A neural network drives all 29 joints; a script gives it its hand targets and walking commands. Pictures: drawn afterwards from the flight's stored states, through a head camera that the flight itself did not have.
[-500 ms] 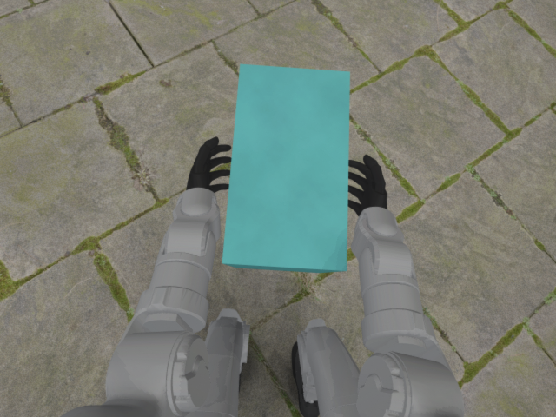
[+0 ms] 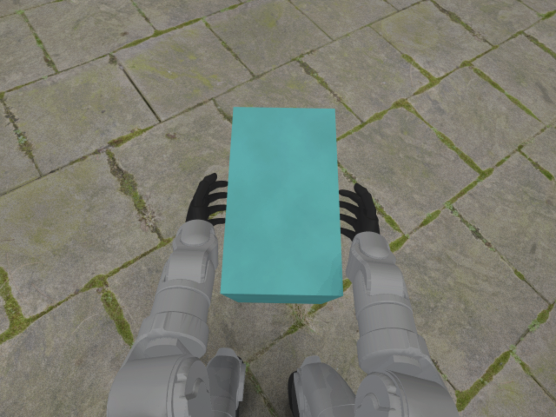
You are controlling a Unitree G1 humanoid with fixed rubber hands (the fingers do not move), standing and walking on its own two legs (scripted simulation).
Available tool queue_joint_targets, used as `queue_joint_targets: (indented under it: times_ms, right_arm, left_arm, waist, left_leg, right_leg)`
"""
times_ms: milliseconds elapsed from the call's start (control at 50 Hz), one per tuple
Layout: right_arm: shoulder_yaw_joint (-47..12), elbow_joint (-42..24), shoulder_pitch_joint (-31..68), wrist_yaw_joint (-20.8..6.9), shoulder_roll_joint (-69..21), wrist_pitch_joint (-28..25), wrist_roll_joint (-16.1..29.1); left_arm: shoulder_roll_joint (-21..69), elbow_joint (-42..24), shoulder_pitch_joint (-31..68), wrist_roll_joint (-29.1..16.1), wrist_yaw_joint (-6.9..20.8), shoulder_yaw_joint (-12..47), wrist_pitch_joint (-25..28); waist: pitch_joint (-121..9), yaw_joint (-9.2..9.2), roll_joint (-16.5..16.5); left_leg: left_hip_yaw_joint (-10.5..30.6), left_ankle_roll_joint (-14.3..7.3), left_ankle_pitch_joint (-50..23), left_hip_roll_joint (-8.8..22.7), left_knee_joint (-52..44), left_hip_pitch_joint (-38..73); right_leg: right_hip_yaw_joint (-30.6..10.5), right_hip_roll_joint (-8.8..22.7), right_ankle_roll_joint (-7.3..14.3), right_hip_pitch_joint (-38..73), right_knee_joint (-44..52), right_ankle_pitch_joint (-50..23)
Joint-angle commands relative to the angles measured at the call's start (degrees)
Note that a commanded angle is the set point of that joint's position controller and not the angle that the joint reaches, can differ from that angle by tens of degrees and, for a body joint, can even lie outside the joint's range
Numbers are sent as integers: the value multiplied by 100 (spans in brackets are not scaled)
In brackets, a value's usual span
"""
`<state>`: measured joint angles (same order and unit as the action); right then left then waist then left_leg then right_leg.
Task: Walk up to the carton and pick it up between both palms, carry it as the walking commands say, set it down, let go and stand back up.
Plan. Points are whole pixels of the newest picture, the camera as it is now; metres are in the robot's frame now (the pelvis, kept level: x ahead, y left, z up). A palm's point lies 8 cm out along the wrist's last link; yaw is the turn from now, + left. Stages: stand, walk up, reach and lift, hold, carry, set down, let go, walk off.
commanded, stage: reach and lift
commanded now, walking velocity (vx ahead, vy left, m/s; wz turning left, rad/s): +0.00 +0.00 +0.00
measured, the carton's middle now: (281, 215) +0.43 -0.02 -0.10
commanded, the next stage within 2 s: none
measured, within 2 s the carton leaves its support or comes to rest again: neither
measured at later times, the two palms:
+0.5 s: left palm (196, 211) +0.37 +0.11 +0.04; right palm (384, 224) +0.35 -0.14 +0.04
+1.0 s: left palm (188, 201) +0.36 +0.11 +0.10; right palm (408, 220) +0.33 -0.14 +0.11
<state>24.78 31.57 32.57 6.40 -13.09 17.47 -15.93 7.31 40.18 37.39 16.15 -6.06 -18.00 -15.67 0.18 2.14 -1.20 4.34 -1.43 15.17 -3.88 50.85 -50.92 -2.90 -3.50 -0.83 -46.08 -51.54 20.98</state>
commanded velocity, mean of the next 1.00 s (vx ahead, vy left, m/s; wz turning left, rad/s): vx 0.00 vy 0.00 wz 0.00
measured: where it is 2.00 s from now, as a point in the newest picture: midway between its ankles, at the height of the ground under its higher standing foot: (266, 415)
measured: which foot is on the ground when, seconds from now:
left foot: down 0.00-1.00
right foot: down 0.00-1.00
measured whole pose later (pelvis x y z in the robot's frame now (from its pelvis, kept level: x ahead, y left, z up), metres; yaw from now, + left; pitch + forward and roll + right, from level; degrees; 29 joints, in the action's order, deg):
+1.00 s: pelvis +0.03 +0.00 +0.05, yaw +0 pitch -6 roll -1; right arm 16.1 26.9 24.2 6.5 -11.7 37.5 -16.4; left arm 7.7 34.0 27.7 13.1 -6.8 -11.8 -35.2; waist -0.8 3.3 -1.5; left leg 3.9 -2.1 10.4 -3.8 28.9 -12.7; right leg -4.9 -2.0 -0.6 -8.0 -28.7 15.1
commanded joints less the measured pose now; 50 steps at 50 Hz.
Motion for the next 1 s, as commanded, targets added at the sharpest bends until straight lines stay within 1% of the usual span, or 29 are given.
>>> queue_joint_targets:
  times_ms: [0,80,100,120,180,200,220,240,260,280,340,420,440,480,540,600,620,660,680,700,720,740,800,820,840,880,940,960,980]
  right_arm:
    - [-3389,80,3964,-1360,-5849,-290,786]
    - [-3381,185,3797,-1351,-5874,-217,812]
    - [-3421,124,3730,-1350,-5947,-168,873]
    - [-3393,5,3833,-1354,-5872,-207,839]
    - [-3357,57,3633,-1328,-5880,-100,784]
    - [-3482,10,3510,-1317,-6091,-61,815]
    - [-3414,47,3533,-1331,-6058,-37,819]
    - [-3491,-56,3454,-1352,-5988,-42,873]
    - [-3395,31,3334,-1345,-5917,-16,830]
    - [-3428,-75,3370,-1343,-6049,-7,890]
    - [-3301,245,2821,-1330,-6037,142,794]
    - [-3669,-335,3109,-1360,-6112,172,1082]
    - [-3808,-385,3039,-1368,-6210,210,1136]
    - [-3573,-174,2875,-1349,-6092,348,989]
    - [-3684,-317,2595,-1362,-6183,467,1129]
    - [-3736,-398,2427,-1364,-6149,666,1150]
    - [-3653,-294,2494,-1372,-6155,745,1134]
    - [-3744,-427,2513,-1390,-6209,844,1220]
    - [-3863,-582,2593,-1406,-6258,888,1311]
    - [-3831,-535,2479,-1428,-6240,937,1363]
    - [-3889,-516,2591,-1424,-6216,1005,1335]
    - [-3786,-597,2606,-1418,-6186,1053,1356]
    - [-3644,-506,2598,-1419,-6049,1315,1340]
    - [-3598,-371,2531,-1449,-6124,1368,1290]
    - [-3692,-472,2590,-1443,-6191,1411,1385]
    - [-3824,-754,2851,-1468,-6180,1458,1545]
    - [-3680,-578,2917,-1417,-6038,1689,1454]
    - [-3816,-778,3009,-1419,-6068,1714,1565]
    - [-3782,-705,2968,-1432,-6054,1759,1502]
  left_arm:
    - [6399,28,3043,-609,1301,2788,161]
    - [6327,37,3008,-592,1357,2753,79]
    - [6393,-77,3015,-656,1371,2869,55]
    - [6407,51,2902,-583,1364,2834,19]
    - [6494,213,2644,-585,1404,2756,-78]
    - [6455,53,2554,-638,1408,2816,-71]
    - [6463,107,2562,-660,1425,2783,-94]
    - [6529,-7,2459,-687,1449,2857,-103]
    - [6605,36,2481,-757,1448,2901,-136]
    - [6473,80,2405,-697,1459,2841,-152]
    - [6379,-69,2355,-711,1452,2894,-249]
    - [6485,-171,2160,-847,1464,3020,-343]
    - [6580,-381,2097,-915,1469,3160,-347]
    - [6391,-135,2038,-873,1496,2948,-461]
    - [6521,-569,2075,-1057,1484,3220,-576]
    - [6495,-597,1828,-1154,1499,3256,-742]
    - [6467,-575,1946,-1146,1511,3168,-803]
    - [6476,-580,1928,-1221,1518,3244,-916]
    - [6434,-844,1950,-1278,1539,3328,-941]
    - [6464,-1071,2140,-1397,1531,3460,-964]
    - [6553,-976,2145,-1432,1532,3389,-1045]
    - [6469,-1017,2246,-1470,1538,3442,-1084]
    - [6449,-718,1917,-1405,1523,3143,-1342]
    - [6525,-884,2190,-1487,1531,3255,-1384]
    - [6530,-1034,2323,-1560,1538,3345,-1414]
    - [6685,-1278,2619,-1775,1530,3575,-1497]
    - [6618,-766,2319,-1645,1541,3196,-1717]
    - [6696,-1044,2478,-1739,1554,3330,-1737]
    - [6776,-921,2336,-1686,1558,3290,-1795]
  waist:
    - [-3961,42,201]
    - [-3719,-57,353]
    - [-3756,-9,269]
    - [-3649,-21,370]
    - [-3395,-10,288]
    - [-3674,-75,143]
    - [-3415,12,147]
    - [-3611,-1,212]
    - [-3418,98,210]
    - [-3398,-10,199]
    - [-2978,86,191]
    - [-3275,-106,234]
    - [-3474,-101,135]
    - [-2976,-13,70]
    - [-2969,95,235]
    - [-2818,62,195]
    - [-2708,121,68]
    - [-2527,95,140]
    - [-2733,73,93]
    - [-2656,102,219]
    - [-2612,80,181]
    - [-2447,154,215]
    - [-1898,73,82]
    - [-1985,139,70]
    - [-2151,120,158]
    - [-2326,182,254]
    - [-1716,145,44]
    - [-1862,137,168]
    - [-1955,149,122]
  left_leg:
    - [360,-46,-855,-235,-640,3502]
    - [305,-56,-714,-215,-826,3502]
    - [285,-51,-766,-191,-885,3652]
    - [338,-47,-705,-203,-914,3581]
    - [310,-42,-838,-179,-1095,3853]
    - [272,-69,-1051,-191,-1162,4030]
    - [328,-78,-872,-138,-1190,4039]
    - [293,-54,-1139,-198,-1259,4128]
    - [357,-9,-1183,-112,-1340,4228]
    - [328,-62,-1297,-151,-1322,4265]
    - [353,-32,-1376,-124,-1476,4277]
    - [377,-48,-1588,-139,-1596,4676]
    - [396,-48,-1724,-136,-1638,4939]
    - [385,-76,-1519,-105,-1764,4678]
    - [433,-42,-1765,-119,-1846,5048]
    - [439,-29,-1988,-84,-1974,5256]
    - [454,-52,-1628,-64,-2040,5238]
    - [444,-50,-1612,-33,-2075,5272]
    - [440,-71,-1709,-73,-2124,5412]
    - [468,-22,-1673,-18,-2148,5432]
    - [426,-13,-1617,-45,-2173,5420]
    - [439,-11,-1534,-14,-2181,5276]
    - [465,-32,-1175,38,-2342,5428]
    - [474,-3,-1026,56,-2393,5462]
    - [450,-14,-1166,45,-2395,5562]
    - [519,46,-889,125,-2422,5699]
    - [387,-23,-821,66,-2500,5427]
    - [409,-4,-742,78,-2511,5479]
    - [421,4,-756,88,-2553,5632]
  right_leg:
    - [-107,-408,84,715,852,-769]
    - [-164,-312,87,938,1023,-741]
    - [-163,-319,86,1086,1109,-833]
    - [-179,-302,102,1025,1094,-789]
    - [-212,-281,93,1199,1353,-873]
    - [-230,-287,85,1505,1471,-1099]
    - [-253,-234,85,1320,1489,-924]
    - [-214,-279,93,1635,1519,-1217]
    - [-234,-248,108,1474,1564,-1233]
    - [-262,-230,96,1528,1630,-1333]
    - [-256,-221,103,1713,1781,-1495]
    - [-313,-165,103,2087,1925,-1690]
    - [-309,-190,73,2182,1963,-1740]
    - [-319,-123,71,2182,2077,-1693]
    - [-355,-116,125,2409,2216,-1843]
    - [-363,-91,107,2616,2345,-1960]
    - [-337,-102,84,2608,2376,-1681]
    - [-349,-46,131,2605,2460,-1693]
    - [-335,-46,96,2808,2480,-1773]
    - [-338,-47,130,2771,2475,-1727]
    - [-331,-28,154,2817,2511,-1651]
    - [-340,-18,154,2821,2521,-1618]
    - [-329,40,158,2719,2674,-1232]
    - [-307,14,192,2774,2684,-1190]
    - [-331,42,199,2910,2717,-1309]
    - [-354,74,236,2968,2696,-1217]
    - [-294,90,198,2986,2875,-1037]
    - [-304,98,224,3109,2868,-1047]
    - [-312,98,215,3102,2891,-1035]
